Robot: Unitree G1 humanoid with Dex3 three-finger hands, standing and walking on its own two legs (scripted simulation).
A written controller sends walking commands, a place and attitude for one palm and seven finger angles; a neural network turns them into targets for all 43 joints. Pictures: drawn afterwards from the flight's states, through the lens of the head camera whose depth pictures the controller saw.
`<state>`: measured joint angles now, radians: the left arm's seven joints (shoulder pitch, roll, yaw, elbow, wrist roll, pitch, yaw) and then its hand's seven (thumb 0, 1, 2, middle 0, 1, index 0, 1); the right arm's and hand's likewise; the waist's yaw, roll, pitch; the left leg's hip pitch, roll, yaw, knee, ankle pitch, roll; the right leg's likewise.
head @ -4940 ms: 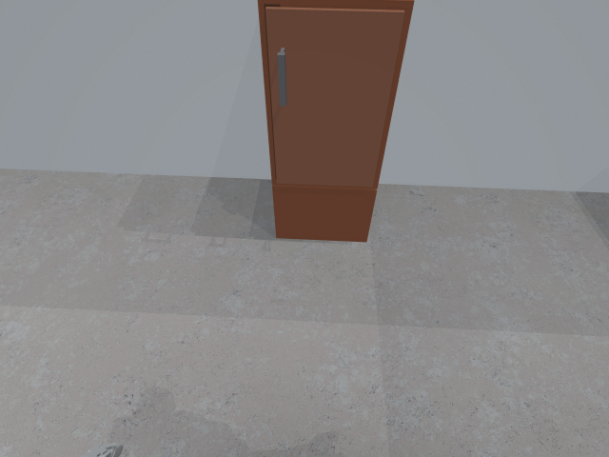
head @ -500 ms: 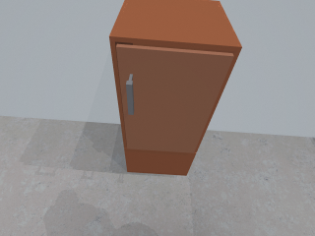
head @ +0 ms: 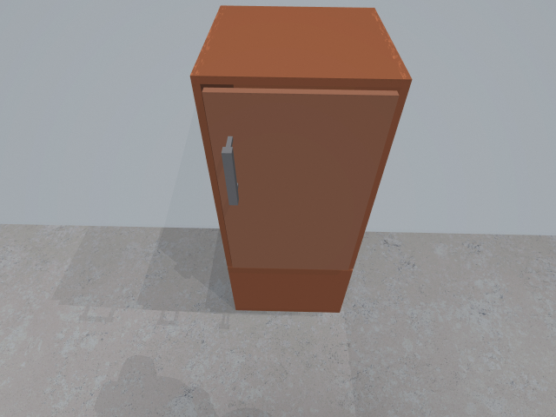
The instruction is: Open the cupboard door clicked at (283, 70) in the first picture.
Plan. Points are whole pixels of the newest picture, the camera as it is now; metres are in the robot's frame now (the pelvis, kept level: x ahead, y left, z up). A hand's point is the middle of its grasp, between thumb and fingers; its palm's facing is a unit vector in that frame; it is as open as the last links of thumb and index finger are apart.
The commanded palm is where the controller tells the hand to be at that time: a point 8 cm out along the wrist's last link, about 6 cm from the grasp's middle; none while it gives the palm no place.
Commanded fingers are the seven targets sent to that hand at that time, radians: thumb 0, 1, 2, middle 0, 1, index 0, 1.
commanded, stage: look again from close up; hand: left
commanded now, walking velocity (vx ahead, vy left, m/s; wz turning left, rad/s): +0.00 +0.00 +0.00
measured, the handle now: (231, 171) +0.59 +0.14 +0.00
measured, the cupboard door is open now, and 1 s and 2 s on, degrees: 0 0 0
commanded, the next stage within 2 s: shuffle to correct the standing spot in 0.30 s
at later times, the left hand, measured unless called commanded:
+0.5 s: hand out of the picture -0.02 +0.15 -0.17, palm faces +0.05 -0.98 -0.18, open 7.4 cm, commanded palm none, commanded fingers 0.00 0.90 0.90 -0.20 -0.30 -0.20 -0.30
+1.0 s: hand out of the picture +0.01 +0.11 -0.18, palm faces +0.10 -0.99 -0.12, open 7.4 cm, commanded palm none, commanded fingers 0.00 0.90 0.90 -0.20 -0.30 -0.20 -0.30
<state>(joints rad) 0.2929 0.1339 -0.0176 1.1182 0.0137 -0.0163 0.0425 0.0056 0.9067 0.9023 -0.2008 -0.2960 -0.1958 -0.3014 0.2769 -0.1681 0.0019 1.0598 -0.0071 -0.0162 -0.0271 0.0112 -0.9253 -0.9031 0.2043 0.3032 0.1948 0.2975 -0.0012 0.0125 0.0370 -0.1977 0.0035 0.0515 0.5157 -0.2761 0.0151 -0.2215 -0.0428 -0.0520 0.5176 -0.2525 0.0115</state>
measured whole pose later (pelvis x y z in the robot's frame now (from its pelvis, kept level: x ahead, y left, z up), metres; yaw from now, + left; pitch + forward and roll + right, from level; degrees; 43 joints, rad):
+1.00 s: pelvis +0.05 -0.03 +0.00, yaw +1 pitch -1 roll +0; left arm 0.37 0.10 0.02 1.10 0.01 -0.01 0.04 0.01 0.91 0.90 -0.20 -0.30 -0.19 -0.30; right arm 0.28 -0.13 -0.01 1.11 0.00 -0.03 -0.06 0.02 -0.94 -0.90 0.20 0.30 0.20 0.30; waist 0.02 -0.03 0.02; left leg -0.19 0.04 0.08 0.54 -0.33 0.00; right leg -0.17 0.00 -0.08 0.52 -0.33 -0.03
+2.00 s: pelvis +0.03 -0.02 +0.00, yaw -1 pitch +0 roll +0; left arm 0.28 0.15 -0.02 1.10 0.01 -0.01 0.03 0.01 0.91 0.90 -0.20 -0.30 -0.20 -0.30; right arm 0.26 -0.17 0.01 1.10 -0.01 -0.02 -0.02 0.01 -0.91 -0.90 0.20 0.30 0.19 0.30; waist 0.01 0.00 0.04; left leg -0.19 0.01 0.10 0.47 -0.28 0.02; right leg -0.21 -0.01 -0.04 0.50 -0.28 -0.01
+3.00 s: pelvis -0.02 -0.05 -0.09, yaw +2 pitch +13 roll -2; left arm 0.26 0.26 0.25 0.14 -0.32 -0.44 -0.39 0.01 0.40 0.69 -0.24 -0.62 -0.23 -0.62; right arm 0.18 -0.22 0.02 0.56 0.04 -0.24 -0.07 0.01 -0.91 -0.90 0.21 0.30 0.20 0.30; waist 0.04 0.01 -0.11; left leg -0.91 0.05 -0.04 1.20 -0.52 -0.03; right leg -0.86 0.00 -0.16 1.16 -0.53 -0.07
